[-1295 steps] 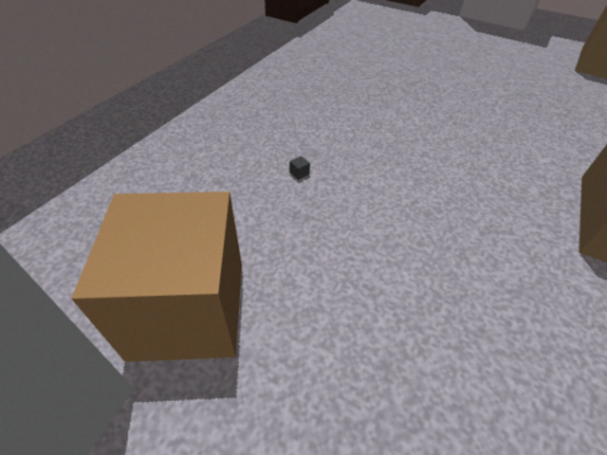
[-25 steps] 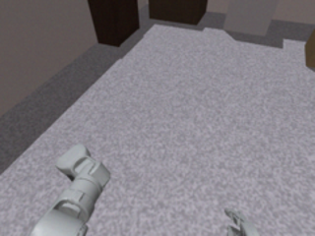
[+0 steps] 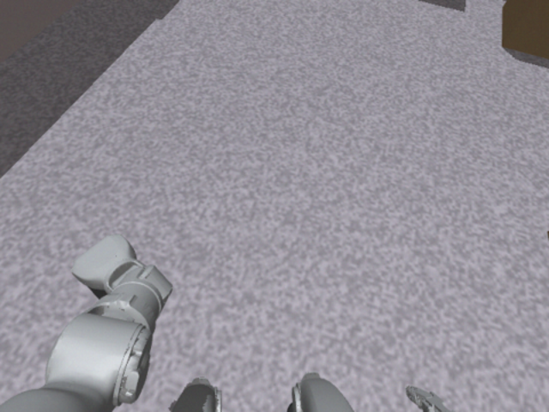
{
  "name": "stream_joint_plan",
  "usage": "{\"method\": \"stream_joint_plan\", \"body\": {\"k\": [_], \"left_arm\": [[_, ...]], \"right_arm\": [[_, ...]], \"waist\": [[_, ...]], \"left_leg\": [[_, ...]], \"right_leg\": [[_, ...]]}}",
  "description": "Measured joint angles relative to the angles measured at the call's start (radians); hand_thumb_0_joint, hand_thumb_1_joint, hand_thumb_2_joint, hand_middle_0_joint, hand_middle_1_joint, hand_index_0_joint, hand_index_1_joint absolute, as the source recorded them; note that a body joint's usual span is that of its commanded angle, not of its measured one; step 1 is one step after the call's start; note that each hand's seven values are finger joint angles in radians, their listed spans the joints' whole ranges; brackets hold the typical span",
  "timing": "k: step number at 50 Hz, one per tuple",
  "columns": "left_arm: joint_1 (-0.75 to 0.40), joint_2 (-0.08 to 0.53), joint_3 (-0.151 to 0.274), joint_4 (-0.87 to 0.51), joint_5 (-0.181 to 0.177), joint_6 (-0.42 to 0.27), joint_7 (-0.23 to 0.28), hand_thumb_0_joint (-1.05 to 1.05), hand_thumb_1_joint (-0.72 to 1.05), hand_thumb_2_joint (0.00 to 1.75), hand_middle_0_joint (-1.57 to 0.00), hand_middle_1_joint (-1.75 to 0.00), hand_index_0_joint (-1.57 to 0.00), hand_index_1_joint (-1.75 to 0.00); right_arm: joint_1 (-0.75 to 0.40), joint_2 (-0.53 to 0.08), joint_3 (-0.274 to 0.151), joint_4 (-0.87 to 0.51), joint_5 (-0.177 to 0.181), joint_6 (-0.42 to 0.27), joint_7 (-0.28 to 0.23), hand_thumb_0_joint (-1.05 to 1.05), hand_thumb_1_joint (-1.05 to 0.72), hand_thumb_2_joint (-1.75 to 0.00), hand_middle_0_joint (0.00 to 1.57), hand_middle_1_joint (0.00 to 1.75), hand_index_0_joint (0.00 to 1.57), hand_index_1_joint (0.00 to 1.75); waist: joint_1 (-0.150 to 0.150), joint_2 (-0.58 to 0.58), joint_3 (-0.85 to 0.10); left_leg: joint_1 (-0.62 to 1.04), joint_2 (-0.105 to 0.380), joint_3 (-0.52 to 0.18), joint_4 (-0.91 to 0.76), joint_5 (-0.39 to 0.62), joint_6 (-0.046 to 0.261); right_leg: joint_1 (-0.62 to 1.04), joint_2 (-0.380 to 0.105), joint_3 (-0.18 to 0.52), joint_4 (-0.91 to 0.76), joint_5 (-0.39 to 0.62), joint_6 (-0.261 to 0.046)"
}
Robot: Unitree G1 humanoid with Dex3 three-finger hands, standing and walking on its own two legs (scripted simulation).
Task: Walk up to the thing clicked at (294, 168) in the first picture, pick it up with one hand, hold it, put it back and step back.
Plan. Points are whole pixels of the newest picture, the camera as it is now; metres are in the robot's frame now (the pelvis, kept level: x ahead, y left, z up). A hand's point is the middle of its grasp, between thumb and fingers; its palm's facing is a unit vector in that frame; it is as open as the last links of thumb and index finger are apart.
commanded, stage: crouch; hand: left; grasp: from above
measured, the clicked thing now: (125, 291) +0.33 +0.24 -0.15
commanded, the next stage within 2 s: lower in 1.34 s
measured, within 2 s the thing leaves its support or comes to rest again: neither
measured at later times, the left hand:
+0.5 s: hand (157, 287) +0.41 +0.24 -0.34, palm faces -0.20 -0.36 -0.91, open 10.0 cm
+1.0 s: hand (169, 291) +0.43 +0.24 -0.46, palm faces -0.24 -0.34 -0.91, open 10.0 cm
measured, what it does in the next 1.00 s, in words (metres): lowers itself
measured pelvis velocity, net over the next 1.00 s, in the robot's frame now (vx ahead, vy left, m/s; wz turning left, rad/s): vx -0.07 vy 0.01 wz -0.06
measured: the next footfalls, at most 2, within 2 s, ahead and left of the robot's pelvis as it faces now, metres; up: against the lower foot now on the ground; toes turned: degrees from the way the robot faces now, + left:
none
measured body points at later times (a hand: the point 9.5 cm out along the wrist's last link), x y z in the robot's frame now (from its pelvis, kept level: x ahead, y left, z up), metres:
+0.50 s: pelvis -0.06 +0.00 -0.22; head +0.15 +0.01 +0.18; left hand +0.41 +0.25 -0.29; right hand -0.04 -0.25 -0.35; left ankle +0.02 +0.14 -0.67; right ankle +0.03 -0.12 -0.67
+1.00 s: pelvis -0.07 +0.01 -0.33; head +0.17 +0.01 +0.05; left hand +0.45 +0.25 -0.41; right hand -0.09 -0.26 -0.45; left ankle +0.02 +0.14 -0.67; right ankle +0.03 -0.12 -0.67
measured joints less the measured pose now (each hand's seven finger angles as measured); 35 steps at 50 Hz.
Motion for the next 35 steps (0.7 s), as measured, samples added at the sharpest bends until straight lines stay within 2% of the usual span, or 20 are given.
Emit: {"method": "stream_joint_plan", "body": {"k": [4, 7, 11, 15, 24, 30, 35], "left_arm": [[-0.087, 0.039, 0.087, 0.076, -0.023, -0.038, 0.079, -0.02, 0.00, 0.40, -0.80, -0.35, -0.79, -0.36], [-0.146, 0.078, 0.138, 0.117, -0.041, -0.059, 0.116, -0.02, 0.00, 0.40, -0.80, -0.32, -0.80, -0.34], [-0.220, 0.138, 0.187, 0.141, -0.062, -0.082, 0.130, -0.02, 0.00, 0.39, -0.81, -0.31, -0.80, -0.32], [-0.283, 0.200, 0.225, 0.163, -0.050, -0.108, 0.117, -0.02, 0.00, 0.40, -0.80, -0.31, -0.80, -0.33], [-0.345, 0.295, 0.249, 0.202, -0.006, -0.139, 0.058, -0.02, -0.01, 0.41, -0.81, -0.33, -0.80, -0.35], [-0.365, 0.325, 0.264, 0.201, 0.027, -0.157, 0.030, -0.02, 0.00, 0.39, -0.80, -0.35, -0.80, -0.36], [-0.393, 0.348, 0.285, 0.226, 0.055, -0.161, 0.028, -0.02, 0.00, 0.39, -0.79, -0.37, -0.79, -0.39]], "right_arm": [[-0.001, -0.012, -0.012, 0.017, -0.025, 0.003, 0.021, 0.00, -0.88, -0.89, 0.19, 0.30, 0.20, 0.30], [-0.012, -0.015, -0.007, 0.031, -0.037, 0.007, 0.030, 0.00, -0.89, -0.90, 0.19, 0.30, 0.20, 0.30], [-0.032, -0.005, 0.002, 0.049, -0.046, 0.006, 0.036, 0.00, -0.89, -0.90, 0.19, 0.30, 0.20, 0.30], [-0.051, 0.011, 0.013, 0.062, -0.055, 0.006, 0.041, 0.00, -0.89, -0.90, 0.19, 0.30, 0.20, 0.30], [-0.048, 0.030, 0.035, 0.050, -0.060, -0.009, 0.063, 0.00, -0.89, -0.90, 0.20, 0.30, 0.20, 0.30], [-0.045, 0.032, 0.045, 0.041, -0.057, -0.025, 0.079, 0.00, -0.89, -0.90, 0.20, 0.30, 0.20, 0.30], [-0.050, 0.022, 0.050, 0.040, -0.065, -0.037, 0.087, 0.00, -0.89, -0.90, 0.20, 0.30, 0.20, 0.30]], "waist": [[-0.034, 0.009, -0.024], [-0.061, 0.022, -0.042], [-0.096, 0.038, -0.054], [-0.127, 0.053, -0.054], [-0.157, 0.086, -0.054], [-0.169, 0.088, -0.040], [-0.181, 0.086, -0.027]], "left_leg": [[-0.229, 0.005, -0.014, 0.191, -0.054, -0.002], [-0.395, 0.007, -0.025, 0.320, -0.084, -0.002], [-0.587, 0.008, -0.040, 0.475, -0.115, -0.004], [-0.739, 0.009, -0.053, 0.608, -0.142, -0.004], [-0.992, 0.005, -0.074, 0.854, -0.195, 0.000], [-1.122, -0.006, -0.081, 0.990, -0.218, 0.002], [-1.207, -0.014, -0.084, 1.078, -0.227, 0.004]], "right_leg": [[-0.224, 0.007, -0.007, 0.180, -0.048, 0.000], [-0.386, 0.012, -0.014, 0.301, -0.073, 0.001], [-0.574, 0.015, -0.022, 0.449, -0.101, 0.001], [-0.723, 0.020, -0.029, 0.575, -0.124, 0.001], [-0.972, 0.024, -0.038, 0.808, -0.168, 0.009], [-1.099, 0.019, -0.037, 0.942, -0.192, 0.016], [-1.182, 0.016, -0.035, 1.029, -0.203, 0.022]]}}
